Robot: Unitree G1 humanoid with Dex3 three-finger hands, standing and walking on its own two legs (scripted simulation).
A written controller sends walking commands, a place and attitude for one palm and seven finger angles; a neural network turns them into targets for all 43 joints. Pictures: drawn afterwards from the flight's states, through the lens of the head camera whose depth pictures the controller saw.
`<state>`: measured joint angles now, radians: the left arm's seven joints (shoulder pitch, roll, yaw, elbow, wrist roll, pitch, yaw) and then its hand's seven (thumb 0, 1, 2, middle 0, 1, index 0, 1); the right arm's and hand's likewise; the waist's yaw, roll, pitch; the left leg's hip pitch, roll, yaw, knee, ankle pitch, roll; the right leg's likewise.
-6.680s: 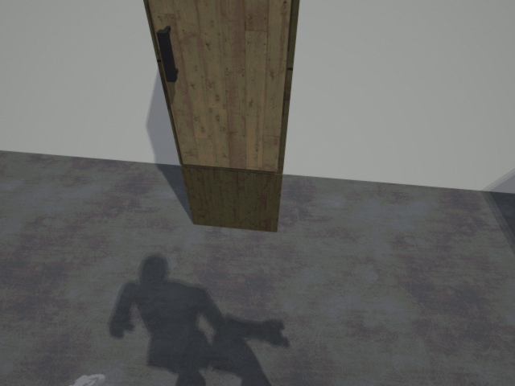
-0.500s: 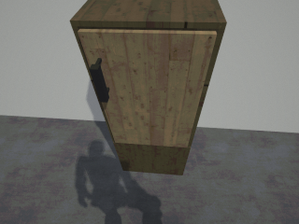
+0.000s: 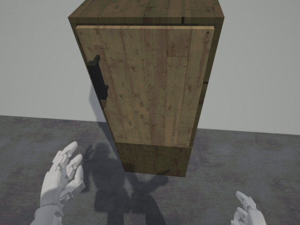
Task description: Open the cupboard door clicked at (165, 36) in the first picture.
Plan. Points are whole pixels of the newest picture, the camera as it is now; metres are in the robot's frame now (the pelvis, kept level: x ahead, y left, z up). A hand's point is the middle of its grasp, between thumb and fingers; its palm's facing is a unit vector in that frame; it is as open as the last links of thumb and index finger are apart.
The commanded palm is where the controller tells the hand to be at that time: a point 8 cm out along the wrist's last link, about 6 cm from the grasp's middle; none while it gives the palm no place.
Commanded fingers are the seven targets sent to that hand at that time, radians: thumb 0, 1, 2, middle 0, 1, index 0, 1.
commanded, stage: raise the hand with hooked fingers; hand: left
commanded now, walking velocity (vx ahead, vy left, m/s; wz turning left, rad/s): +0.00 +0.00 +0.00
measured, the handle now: (100, 77) +0.53 +0.19 +0.11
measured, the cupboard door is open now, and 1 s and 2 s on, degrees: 0 0 0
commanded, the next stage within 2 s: move the hooked fingers beside the handle in 1.86 s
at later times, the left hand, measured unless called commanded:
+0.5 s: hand (61, 190) +0.20 +0.23 +0.03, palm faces -0.15 -0.99 -0.03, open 10.5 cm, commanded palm +0.17 +0.30 +0.04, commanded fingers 0.00 0.01 0.52 -0.26 -0.87 -0.26 -0.87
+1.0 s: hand (24, 163) +0.24 +0.30 +0.09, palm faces +0.00 -1.00 -0.05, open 13.4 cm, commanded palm +0.21 +0.35 +0.10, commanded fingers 0.00 -0.50 0.30 -0.30 -1.20 -0.30 -1.20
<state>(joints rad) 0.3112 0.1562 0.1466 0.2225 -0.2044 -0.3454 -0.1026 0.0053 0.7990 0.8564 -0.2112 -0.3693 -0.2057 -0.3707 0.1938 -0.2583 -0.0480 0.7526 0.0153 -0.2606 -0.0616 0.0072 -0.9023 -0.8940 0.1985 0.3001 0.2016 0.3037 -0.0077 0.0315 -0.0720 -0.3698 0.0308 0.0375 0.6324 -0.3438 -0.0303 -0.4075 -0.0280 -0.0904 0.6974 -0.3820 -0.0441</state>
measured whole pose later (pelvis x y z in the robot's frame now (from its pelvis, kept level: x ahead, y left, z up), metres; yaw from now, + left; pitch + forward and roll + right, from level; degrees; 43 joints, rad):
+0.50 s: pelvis -0.05 +0.05 -0.03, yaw -2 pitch +6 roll -2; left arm 0.23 0.30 0.22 0.10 -0.30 -0.23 -0.39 0.00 0.23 0.62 -0.25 -0.73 -0.25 -0.73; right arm 0.28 -0.19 0.07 0.58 0.04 -0.25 -0.07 0.01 -0.90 -0.89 0.20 0.30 0.21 0.30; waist -0.02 0.02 -0.06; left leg -0.62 0.03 0.00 0.94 -0.44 0.01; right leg -0.61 -0.02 -0.07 0.89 -0.39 0.00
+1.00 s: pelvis -0.03 +0.06 -0.01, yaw -1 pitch +2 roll -2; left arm 0.07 0.37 0.35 0.14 -0.32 -0.12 -0.40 -0.01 -0.35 0.37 -0.29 -1.10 -0.29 -1.11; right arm 0.25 -0.26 0.07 0.57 0.04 -0.30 -0.10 0.01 -0.90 -0.89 0.20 0.30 0.20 0.30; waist 0.03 0.02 -0.05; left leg -0.42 0.01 0.00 0.77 -0.39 0.03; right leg -0.40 -0.03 -0.07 0.70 -0.34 0.02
